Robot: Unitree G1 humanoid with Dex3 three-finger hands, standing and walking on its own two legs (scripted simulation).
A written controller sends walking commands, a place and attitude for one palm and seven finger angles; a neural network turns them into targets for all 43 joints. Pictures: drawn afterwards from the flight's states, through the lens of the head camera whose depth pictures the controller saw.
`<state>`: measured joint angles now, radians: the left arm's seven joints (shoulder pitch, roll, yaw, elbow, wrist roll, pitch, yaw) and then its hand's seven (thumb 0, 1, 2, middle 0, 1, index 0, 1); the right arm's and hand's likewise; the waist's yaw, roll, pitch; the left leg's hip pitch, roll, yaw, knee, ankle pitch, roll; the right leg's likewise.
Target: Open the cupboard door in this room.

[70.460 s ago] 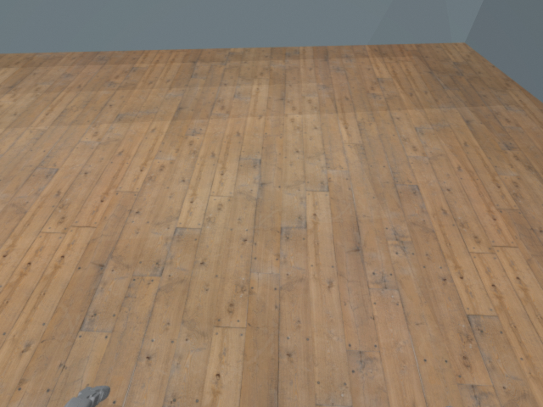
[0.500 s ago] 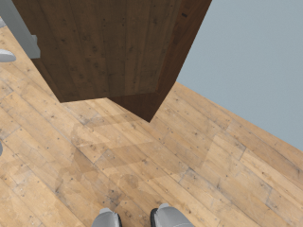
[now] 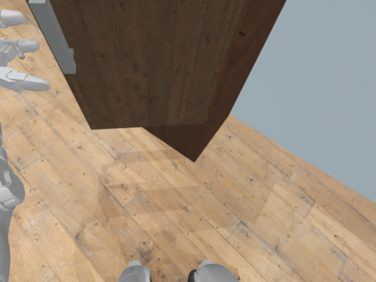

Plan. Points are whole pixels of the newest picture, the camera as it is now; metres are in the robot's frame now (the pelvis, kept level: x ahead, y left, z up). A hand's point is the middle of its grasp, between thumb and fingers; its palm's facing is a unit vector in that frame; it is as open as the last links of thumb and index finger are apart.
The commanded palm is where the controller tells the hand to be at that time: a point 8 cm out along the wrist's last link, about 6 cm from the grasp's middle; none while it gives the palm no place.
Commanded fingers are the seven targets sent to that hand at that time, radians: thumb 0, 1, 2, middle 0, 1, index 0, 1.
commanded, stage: move the hooked fingers beside the handle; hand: left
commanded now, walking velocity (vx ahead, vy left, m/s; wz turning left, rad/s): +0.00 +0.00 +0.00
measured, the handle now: (57, 32) +0.60 +0.21 +0.12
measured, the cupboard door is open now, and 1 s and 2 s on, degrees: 42 42 42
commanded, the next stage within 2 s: slide the fingers in behind the handle in 0.92 s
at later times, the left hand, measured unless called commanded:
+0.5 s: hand (11, 50) +0.54 +0.28 +0.13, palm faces +0.04 -1.00 -0.01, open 14.0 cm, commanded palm +0.52 +0.31 +0.12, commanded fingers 0.00 -0.50 0.30 -0.30 -1.20 -0.30 -1.20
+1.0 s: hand (19, 50) +0.54 +0.26 +0.12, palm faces +0.04 -1.00 +0.01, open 14.0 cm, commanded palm +0.52 +0.30 +0.12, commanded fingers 0.00 -0.50 0.30 -0.30 -1.20 -0.30 -1.20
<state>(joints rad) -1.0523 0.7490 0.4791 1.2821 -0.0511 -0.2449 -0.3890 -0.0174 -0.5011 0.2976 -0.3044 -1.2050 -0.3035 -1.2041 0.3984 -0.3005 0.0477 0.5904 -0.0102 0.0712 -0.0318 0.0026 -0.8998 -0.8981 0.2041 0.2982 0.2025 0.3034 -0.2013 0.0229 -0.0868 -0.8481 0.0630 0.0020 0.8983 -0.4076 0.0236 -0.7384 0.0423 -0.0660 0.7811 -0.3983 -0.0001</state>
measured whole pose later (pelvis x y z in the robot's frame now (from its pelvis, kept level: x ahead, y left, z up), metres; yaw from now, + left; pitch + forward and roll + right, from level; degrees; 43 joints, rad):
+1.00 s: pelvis +0.00 +0.01 +0.00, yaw -1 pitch +22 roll -5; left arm -1.07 0.76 0.50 1.28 -0.04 -0.23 -0.37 -0.02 -0.50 0.30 -0.30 -1.20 -0.30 -1.20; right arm 0.45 -0.27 0.06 0.60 -0.02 0.08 -0.01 0.00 -0.90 -0.90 0.20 0.30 0.20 0.30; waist -0.21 0.04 -0.10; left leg -0.88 0.06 0.01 0.92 -0.43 0.04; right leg -0.76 0.04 -0.05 0.78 -0.40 0.02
